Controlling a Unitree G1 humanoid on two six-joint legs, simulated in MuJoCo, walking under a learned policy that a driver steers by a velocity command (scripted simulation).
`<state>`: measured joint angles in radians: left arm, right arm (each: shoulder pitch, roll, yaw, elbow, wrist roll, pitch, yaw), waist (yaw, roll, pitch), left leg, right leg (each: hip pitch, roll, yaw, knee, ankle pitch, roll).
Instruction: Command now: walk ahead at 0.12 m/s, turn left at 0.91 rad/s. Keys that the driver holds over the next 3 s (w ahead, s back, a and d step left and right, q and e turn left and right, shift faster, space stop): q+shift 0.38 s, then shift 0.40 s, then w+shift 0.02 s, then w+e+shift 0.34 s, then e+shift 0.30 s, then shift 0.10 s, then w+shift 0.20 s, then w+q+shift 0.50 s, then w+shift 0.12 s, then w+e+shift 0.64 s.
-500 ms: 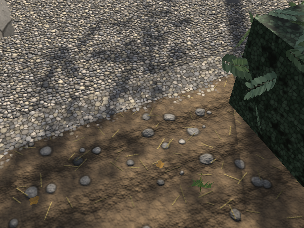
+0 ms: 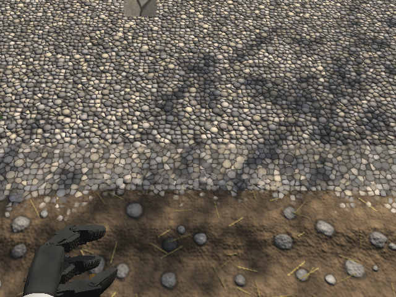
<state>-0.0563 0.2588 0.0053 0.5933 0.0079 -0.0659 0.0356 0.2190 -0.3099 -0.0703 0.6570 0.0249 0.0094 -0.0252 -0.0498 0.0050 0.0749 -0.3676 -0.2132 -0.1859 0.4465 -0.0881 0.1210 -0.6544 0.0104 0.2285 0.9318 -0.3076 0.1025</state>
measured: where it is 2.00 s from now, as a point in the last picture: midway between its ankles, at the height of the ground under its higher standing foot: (197, 256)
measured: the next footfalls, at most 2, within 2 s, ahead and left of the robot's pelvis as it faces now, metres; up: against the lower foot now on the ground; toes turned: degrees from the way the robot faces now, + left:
right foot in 0.18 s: +0.24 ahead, -0.15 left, +0.00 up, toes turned +22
left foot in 0.60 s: +0.07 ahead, +0.07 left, +0.00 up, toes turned +30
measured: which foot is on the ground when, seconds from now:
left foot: down 0.00-0.16, up 0.18-0.58, down 0.60-1.00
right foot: up 0.00-0.16, down 0.18-0.60, up 0.62-1.00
